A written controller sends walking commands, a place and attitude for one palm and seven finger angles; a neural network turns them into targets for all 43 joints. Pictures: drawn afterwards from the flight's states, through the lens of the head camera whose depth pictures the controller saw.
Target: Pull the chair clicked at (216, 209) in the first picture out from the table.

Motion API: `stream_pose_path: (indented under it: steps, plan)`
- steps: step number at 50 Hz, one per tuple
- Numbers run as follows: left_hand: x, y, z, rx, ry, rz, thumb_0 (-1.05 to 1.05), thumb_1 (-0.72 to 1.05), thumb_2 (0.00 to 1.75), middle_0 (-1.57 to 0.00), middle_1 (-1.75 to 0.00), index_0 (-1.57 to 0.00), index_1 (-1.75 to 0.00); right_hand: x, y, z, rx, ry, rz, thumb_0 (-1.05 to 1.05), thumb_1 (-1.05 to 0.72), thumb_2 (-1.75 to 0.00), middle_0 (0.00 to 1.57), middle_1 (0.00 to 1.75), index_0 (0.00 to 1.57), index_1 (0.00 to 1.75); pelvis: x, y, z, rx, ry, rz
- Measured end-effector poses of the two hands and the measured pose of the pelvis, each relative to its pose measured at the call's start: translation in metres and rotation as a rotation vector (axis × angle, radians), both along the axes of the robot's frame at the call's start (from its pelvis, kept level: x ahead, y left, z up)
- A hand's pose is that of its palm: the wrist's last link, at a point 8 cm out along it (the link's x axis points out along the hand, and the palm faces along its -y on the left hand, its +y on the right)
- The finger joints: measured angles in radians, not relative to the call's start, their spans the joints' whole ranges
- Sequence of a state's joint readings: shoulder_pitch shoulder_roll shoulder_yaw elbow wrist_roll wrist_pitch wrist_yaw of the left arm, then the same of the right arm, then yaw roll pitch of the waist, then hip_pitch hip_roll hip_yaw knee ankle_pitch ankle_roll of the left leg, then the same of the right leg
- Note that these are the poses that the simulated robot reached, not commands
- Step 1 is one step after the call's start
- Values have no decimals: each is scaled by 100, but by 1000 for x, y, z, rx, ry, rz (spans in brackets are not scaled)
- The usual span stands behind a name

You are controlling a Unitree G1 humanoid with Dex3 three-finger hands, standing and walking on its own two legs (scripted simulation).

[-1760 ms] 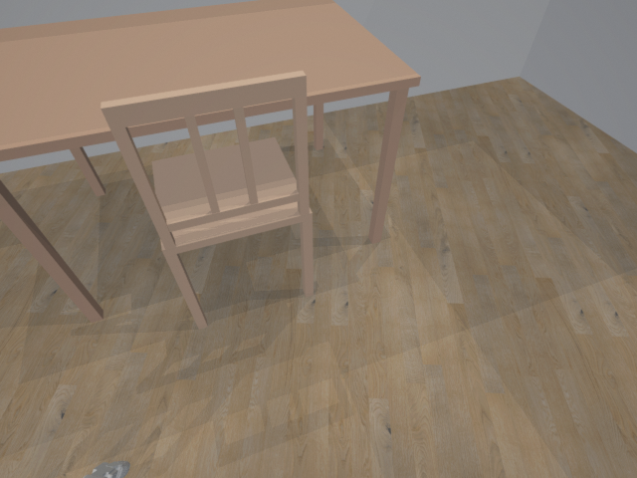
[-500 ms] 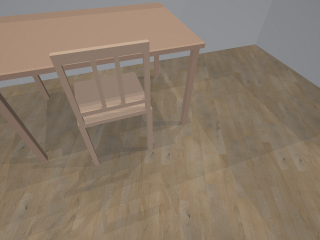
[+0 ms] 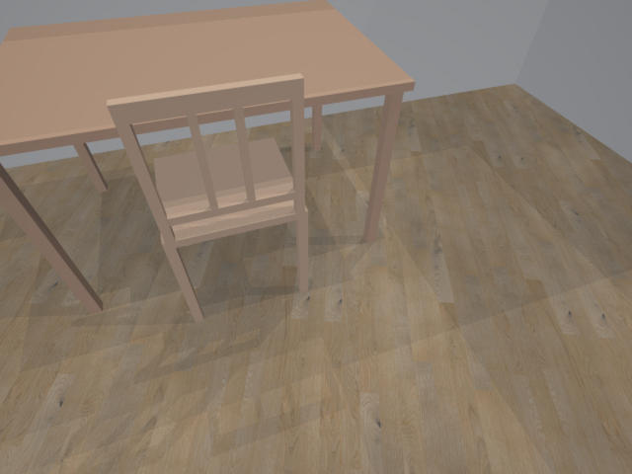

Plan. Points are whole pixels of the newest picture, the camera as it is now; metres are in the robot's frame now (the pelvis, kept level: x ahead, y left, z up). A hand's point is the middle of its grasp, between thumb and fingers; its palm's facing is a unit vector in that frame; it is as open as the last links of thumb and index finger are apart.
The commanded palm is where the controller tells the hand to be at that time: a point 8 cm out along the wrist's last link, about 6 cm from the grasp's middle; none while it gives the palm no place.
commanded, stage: turn to face it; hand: left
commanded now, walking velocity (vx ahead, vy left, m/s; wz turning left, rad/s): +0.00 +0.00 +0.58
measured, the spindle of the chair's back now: (203, 164) +0.81 +0.32 -0.11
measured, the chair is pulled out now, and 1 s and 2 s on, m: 0.00 0.00 0.00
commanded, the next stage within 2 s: take the last steps up to it in 0.64 s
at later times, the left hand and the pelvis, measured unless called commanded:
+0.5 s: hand out of the picture -0.03 +0.25 -0.19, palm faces +0.24 -0.95 -0.21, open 7.4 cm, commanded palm none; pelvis -0.03 +0.05 +0.00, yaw +13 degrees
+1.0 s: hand out of the picture -0.10 +0.15 -0.17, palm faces +0.38 -0.90 -0.19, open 7.4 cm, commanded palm none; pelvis -0.02 +0.00 +0.00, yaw +19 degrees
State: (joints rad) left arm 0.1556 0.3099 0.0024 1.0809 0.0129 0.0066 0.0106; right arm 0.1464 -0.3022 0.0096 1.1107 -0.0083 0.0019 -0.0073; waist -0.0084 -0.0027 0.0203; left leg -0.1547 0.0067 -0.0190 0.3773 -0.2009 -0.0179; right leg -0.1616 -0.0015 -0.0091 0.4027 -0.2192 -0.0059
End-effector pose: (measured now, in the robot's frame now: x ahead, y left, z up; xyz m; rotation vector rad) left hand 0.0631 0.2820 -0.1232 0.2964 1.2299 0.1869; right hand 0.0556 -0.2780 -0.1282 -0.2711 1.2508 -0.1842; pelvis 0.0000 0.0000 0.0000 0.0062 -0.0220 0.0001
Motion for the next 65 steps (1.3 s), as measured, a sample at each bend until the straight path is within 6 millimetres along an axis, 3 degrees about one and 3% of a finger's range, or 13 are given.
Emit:
stream_pose_path:
  steps: [8,16,25,33,41,51,59,62,65]
  plan:
    - [-25,-9,-17,-43,-20,89,0,90,90,-20,-30,-20,-30,-6,25,-15,34,55,41,0,-91,-90,20,30,20,29,-9,7,-11,-18,-4,86]
    - [-72,9,-49,-110,10,216,0,90,90,-20,-30,-20,-30,-5,68,-16,23,50,114,0,-91,-90,20,30,20,29,-20,34,-24,-12,-15,180]
    - [-112,15,-31,-129,67,291,0,90,90,-20,-30,-20,-30,-11,100,0,47,49,147,0,-91,-90,20,30,20,30,-31,46,-3,-33,20,220]
    - [-129,4,-21,-108,66,336,0,90,90,-20,-30,-20,-30,-7,98,-6,74,43,171,0,-91,-90,20,30,20,30,-37,38,-1,-27,28,268]
    - [-141,-33,-16,-70,10,374,0,90,90,-20,-30,-20,-30,-5,71,-27,117,59,202,0,-91,-90,20,30,20,29,-40,9,-9,7,21,306]
    - [-190,-88,-19,-178,125,465,0,90,90,-20,-30,-20,-30,11,60,-14,104,84,238,0,-91,-90,19,30,20,29,-18,5,0,-6,20,342]
    - [-219,-101,-39,-298,303,536,0,90,90,-20,-30,-20,-30,53,98,-16,56,50,283,0,-91,-90,19,30,19,29,7,34,-15,-34,34,334]
    - [-208,-89,-41,-315,366,487,0,90,90,-20,-30,-20,-30,58,110,-12,57,13,242,0,-92,-90,20,30,20,29,21,40,-13,-15,29,299]
    - [-174,-66,-38,-294,341,448,0,90,90,-20,-30,-20,-30,51,109,-6,47,39,196,0,-93,-90,20,30,20,29,40,44,-7,-19,26,287]
